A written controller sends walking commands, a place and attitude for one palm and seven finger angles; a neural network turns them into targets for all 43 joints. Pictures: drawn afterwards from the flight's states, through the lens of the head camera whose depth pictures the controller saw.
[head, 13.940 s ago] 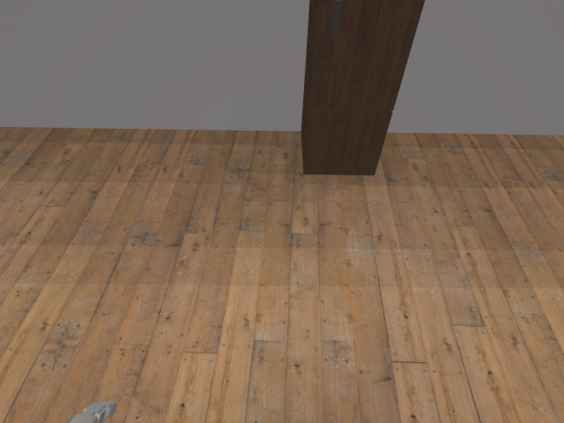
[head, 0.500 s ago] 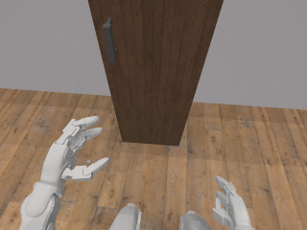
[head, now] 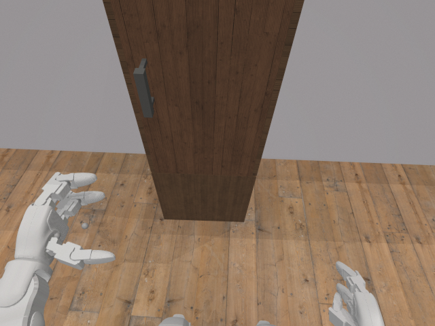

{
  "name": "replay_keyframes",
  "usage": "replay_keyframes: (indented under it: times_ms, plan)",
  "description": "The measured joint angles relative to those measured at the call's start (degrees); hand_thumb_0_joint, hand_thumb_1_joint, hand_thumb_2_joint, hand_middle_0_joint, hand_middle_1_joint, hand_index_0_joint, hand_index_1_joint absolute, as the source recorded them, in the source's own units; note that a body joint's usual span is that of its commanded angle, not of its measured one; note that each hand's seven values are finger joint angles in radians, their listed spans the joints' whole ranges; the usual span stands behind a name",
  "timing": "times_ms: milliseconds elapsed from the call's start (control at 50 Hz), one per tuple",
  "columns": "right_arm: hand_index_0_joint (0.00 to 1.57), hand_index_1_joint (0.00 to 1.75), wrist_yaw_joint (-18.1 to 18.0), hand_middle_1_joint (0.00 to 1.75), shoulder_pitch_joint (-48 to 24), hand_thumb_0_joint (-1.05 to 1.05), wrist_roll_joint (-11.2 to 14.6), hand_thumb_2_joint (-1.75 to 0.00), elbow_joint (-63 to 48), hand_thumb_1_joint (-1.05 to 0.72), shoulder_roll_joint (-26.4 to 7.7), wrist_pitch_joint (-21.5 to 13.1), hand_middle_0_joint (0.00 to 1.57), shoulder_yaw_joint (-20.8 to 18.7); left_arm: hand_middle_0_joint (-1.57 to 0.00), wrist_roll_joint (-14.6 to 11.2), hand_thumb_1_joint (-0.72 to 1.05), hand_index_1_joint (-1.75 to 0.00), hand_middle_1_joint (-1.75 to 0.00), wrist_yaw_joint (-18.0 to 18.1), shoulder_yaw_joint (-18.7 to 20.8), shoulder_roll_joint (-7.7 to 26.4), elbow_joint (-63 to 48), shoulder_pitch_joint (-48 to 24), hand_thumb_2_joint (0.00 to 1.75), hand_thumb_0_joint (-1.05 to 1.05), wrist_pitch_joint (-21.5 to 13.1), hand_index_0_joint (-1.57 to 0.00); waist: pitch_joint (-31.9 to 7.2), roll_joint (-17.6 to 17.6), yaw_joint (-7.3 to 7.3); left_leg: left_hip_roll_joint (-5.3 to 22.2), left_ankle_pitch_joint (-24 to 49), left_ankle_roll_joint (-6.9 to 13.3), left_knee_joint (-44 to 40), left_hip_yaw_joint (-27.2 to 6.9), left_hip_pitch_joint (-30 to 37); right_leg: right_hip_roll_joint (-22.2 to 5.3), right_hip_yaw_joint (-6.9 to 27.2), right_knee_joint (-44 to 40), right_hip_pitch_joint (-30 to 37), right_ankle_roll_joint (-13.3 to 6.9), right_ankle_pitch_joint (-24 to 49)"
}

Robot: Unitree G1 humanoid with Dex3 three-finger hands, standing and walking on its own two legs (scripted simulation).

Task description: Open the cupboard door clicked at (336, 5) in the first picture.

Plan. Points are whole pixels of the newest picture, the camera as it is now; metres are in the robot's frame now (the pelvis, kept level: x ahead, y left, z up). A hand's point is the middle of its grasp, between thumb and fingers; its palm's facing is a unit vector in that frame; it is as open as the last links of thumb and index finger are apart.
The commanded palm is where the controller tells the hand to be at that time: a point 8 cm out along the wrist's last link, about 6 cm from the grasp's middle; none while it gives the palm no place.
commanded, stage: raise the hand with hooked fingers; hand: left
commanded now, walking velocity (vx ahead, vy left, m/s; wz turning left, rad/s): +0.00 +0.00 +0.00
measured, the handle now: (146, 88) +0.59 +0.21 +0.08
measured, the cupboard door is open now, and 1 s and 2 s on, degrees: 0 0 0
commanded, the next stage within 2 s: move the hooked fingers beside the handle in 0.90 s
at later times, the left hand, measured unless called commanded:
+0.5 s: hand (62, 182) +0.31 +0.28 +0.11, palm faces +0.06 -1.00 -0.03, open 14.0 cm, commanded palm +0.27 +0.32 +0.10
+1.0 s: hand (59, 191) +0.29 +0.27 +0.11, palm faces +0.08 -1.00 -0.03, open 14.0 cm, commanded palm +0.27 +0.32 +0.10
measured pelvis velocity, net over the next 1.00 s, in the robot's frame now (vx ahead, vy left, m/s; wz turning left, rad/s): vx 0.00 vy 0.00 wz -0.01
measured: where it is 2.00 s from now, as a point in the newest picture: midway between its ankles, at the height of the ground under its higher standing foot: outside the picture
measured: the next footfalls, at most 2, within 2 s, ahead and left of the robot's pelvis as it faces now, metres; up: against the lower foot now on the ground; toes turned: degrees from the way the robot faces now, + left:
none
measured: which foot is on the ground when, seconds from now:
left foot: down 0.00-1.00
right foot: down 0.00-1.00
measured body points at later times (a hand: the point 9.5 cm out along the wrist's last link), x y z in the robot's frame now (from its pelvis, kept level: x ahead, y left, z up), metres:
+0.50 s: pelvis +0.01 +0.00 +0.02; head +0.06 +0.00 +0.47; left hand +0.30 +0.33 +0.11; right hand +0.16 -0.25 -0.07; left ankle +0.01 +0.12 -0.69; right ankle +0.01 -0.13 -0.69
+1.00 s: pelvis +0.00 +0.00 +0.02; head +0.03 +0.00 +0.47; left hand +0.28 +0.33 +0.11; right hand +0.16 -0.24 -0.06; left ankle +0.01 +0.12 -0.69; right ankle +0.01 -0.13 -0.69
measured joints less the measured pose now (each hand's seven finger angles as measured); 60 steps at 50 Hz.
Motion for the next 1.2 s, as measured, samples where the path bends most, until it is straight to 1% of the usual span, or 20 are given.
replay_keyframes:
  times_ms: [40, 80, 140, 220, 260, 380, 480, 540, 580, 660, 740, 880, 980, 1040, 1120, 1200]
  plan:
    - [0.20, 0.30, 0.36, 0.30, -0.28, 0.01, -0.06, -0.89, -0.29, -0.90, 0.36, -0.02, 0.20, 0.42, -0.30, -0.29, -0.35, -1.10, -1.10, 0.52, 1.45, 0.29, 0.52, -1.35, 0.37, -0.01, -0.42, -0.29, -0.08, 0.14, 0.32, 0.00, 0.09, -0.11, -0.72, -0.21, 0.89, 0.02, -0.22, -0.80, 1.02, -0.06, 0.05]
    - [0.20, 0.30, 0.65, 0.30, -0.54, 0.01, -0.04, -0.89, -0.40, -0.90, 0.52, 0.26, 0.20, 0.92, -0.30, -0.51, -0.39, -1.12, -1.13, 0.09, 2.41, 0.70, 1.88, -2.95, 0.35, -0.01, -0.27, -0.29, -0.15, 0.46, 0.71, -0.05, 0.18, -0.14, -1.31, -0.39, 1.51, -0.01, -0.41, -1.45, 1.74, -0.06, 0.10]
    - [0.20, 0.30, 0.72, 0.30, -0.87, 0.01, 0.12, -0.89, -0.28, -0.90, 0.48, 0.93, 0.21, 1.67, -0.30, -0.55, -0.43, -1.15, -1.16, -2.32, 2.83, 1.56, 4.94, -5.30, 0.33, -0.01, 1.63, -0.30, -0.07, 1.05, 1.21, -0.15, 0.40, -0.11, -2.15, -0.55, 2.20, -0.08, -0.59, -2.34, 2.55, -0.03, 0.26]
    - [0.20, 0.30, 0.26, 0.30, -0.99, 0.01, 0.16, -0.89, 0.16, -0.90, 0.38, 1.63, 0.21, 2.23, -0.30, -0.56, -0.47, -1.18, -1.18, -5.58, 3.10, 2.48, 8.43, -7.60, 0.32, -0.01, 4.48, -0.30, 0.54, 1.57, 1.50, -0.14, 0.82, -0.07, -3.49, -0.44, 3.35, -0.04, -0.51, -3.66, 3.65, -0.02, 0.69]
    - [0.20, 0.30, 0.07, 0.30, -0.81, 0.01, 0.01, -0.89, 0.56, -0.90, 0.45, 1.78, 0.21, 2.29, -0.30, -0.74, -0.48, -1.18, -1.19, -6.22, 3.95, 2.72, 9.34, -8.55, 0.31, -0.01, 4.59, -0.30, 0.79, 1.46, 1.50, -0.11, 1.05, -0.10, -4.25, -0.26, 4.00, 0.00, -0.34, -4.28, 4.16, -0.03, 0.91]
    - [0.20, 0.30, -0.09, 0.30, 0.39, 0.01, -0.07, -0.89, 1.87, -0.90, 0.26, 2.25, 0.21, 2.14, -0.31, -1.81, -0.49, -1.19, -1.20, -7.03, 7.58, 4.28, 12.36, -12.95, 0.30, -0.02, 2.53, -0.30, 1.20, 0.90, 1.29, 0.11, 1.53, -0.31, -5.81, -0.12, 5.56, 0.25, -0.21, -5.71, 5.57, -0.22, 1.40]
    - [0.20, 0.30, -0.24, 0.30, 1.26, 0.01, 0.37, -0.89, 2.22, -0.90, -0.69, 3.11, 0.21, 1.71, -0.30, -2.00, -0.50, -1.19, -1.20, -9.50, 8.25, 6.15, 16.87, -15.91, 0.30, -0.02, 4.88, -0.30, 1.17, 1.08, 0.75, 0.11, 2.20, -0.24, -7.20, 0.19, 6.37, 0.28, 0.07, -6.97, 6.21, -0.19, 2.09]
    - [0.20, 0.30, -0.07, 0.30, 1.81, 0.01, 0.41, -0.89, 1.79, -0.90, -1.21, 3.32, 0.21, 1.26, -0.30, -2.01, -0.50, -1.20, -1.20, -10.43, 7.72, 5.97, 17.36, -15.15, 0.30, -0.02, 5.67, -0.30, 0.93, 1.14, 0.41, 0.12, 2.56, -0.12, -7.96, 0.70, 6.68, 0.29, 0.56, -7.52, 6.24, -0.08, 2.51]
    - [0.20, 0.30, 0.07, 0.30, 2.00, 0.01, 0.24, -0.89, 1.54, -0.90, -1.37, 3.36, 0.21, 0.96, -0.30, -1.88, -0.50, -1.20, -1.20, -10.19, 7.61, 5.30, 16.86, -14.37, 0.30, -0.02, 5.23, -0.30, 0.96, 1.01, 0.23, 0.13, 2.69, -0.07, -8.21, 1.00, 6.84, 0.31, 0.86, -7.64, 6.22, -0.02, 2.67]
    - [0.20, 0.30, 0.36, 0.30, 2.13, 0.01, -0.07, -0.89, 1.34, -0.90, -1.17, 3.47, 0.21, 0.74, -0.30, -1.54, -0.50, -1.20, -1.20, -8.51, 8.19, 4.07, 16.10, -13.98, 0.30, -0.02, 2.99, -0.30, 1.31, 0.40, 0.15, 0.17, 2.80, -0.10, -8.22, 1.23, 6.99, 0.34, 1.09, -7.44, 6.19, -0.06, 2.76]
    - [0.20, 0.30, 0.45, 0.30, 2.05, 0.01, -0.09, -0.89, 1.40, -0.90, -0.70, 3.67, 0.21, 0.92, -0.30, -1.05, -0.50, -1.20, -1.20, -7.52, 8.65, 3.89, 16.16, -14.25, 0.30, -0.02, 1.79, -0.30, 1.52, 0.13, 0.25, 0.20, 2.89, -0.15, -8.06, 1.05, 7.11, 0.38, 0.93, -7.37, 6.42, -0.14, 2.85]
    - [0.20, 0.30, 0.04, 0.30, 1.47, 0.01, 0.14, -0.89, 1.53, -0.90, -0.17, 3.64, 0.21, 1.60, -0.30, -1.03, -0.50, -1.20, -1.20, -8.71, 7.53, 4.33, 16.75, -14.34, 0.30, -0.02, 2.43, -0.30, 1.34, 0.90, 0.58, 0.07, 3.29, -0.09, -8.27, 0.80, 7.57, 0.27, 0.70, -7.80, 7.10, -0.10, 3.25]
    - [0.20, 0.30, -0.07, 0.30, 0.90, 0.01, 0.11, -0.89, 1.47, -0.90, 0.08, 3.44, 0.21, 2.08, -0.31, -1.57, -0.50, -1.20, -1.20, -9.01, 8.04, 4.51, 18.18, -15.12, 0.30, -0.02, 2.63, -0.30, 1.36, 0.99, 0.79, -0.04, 3.62, -0.11, -8.39, 0.82, 7.61, 0.17, 0.73, -7.69, 7.04, -0.11, 3.45]
    - [0.20, 0.30, -0.13, 0.30, 0.83, 0.01, 0.13, -0.89, 1.38, -0.90, 0.02, 3.31, 0.21, 2.14, -0.30, -1.40, -0.50, -1.20, -1.20, -9.00, 8.03, 4.50, 18.68, -15.57, 0.30, -0.02, 2.54, -0.30, 1.39, 0.99, 0.97, -0.06, 3.74, -0.14, -8.24, 0.72, 7.40, 0.14, 0.63, -7.54, 6.87, -0.15, 3.52]
    - [0.20, 0.30, -0.59, 0.30, 0.63, 0.01, 0.17, -0.89, 1.90, -0.90, -0.38, 3.11, 0.21, 2.20, -0.30, -0.47, -0.50, -1.20, -1.20, -8.86, 7.13, 4.56, 21.46, -19.09, 0.30, -0.02, 2.29, -0.30, 1.92, 0.94, 1.17, -0.23, 3.87, -0.21, -7.58, 0.13, 6.57, -0.02, 0.08, -7.04, 6.36, -0.21, 3.50]
    - [0.20, 0.30, -1.06, 0.30, 0.11, 0.01, 0.17, -0.89, 2.83, -0.90, -0.57, 3.15, 0.21, 2.40, -0.30, 0.97, -0.50, -1.20, -1.20, -8.31, 6.23, 5.31, 25.89, -24.97, 0.30, -0.02, 2.01, -0.30, 2.73, 0.48, 0.76, -0.31, 4.10, -0.32, -6.93, -0.28, 5.20, -0.10, -0.30, -6.39, 5.15, -0.35, 3.58]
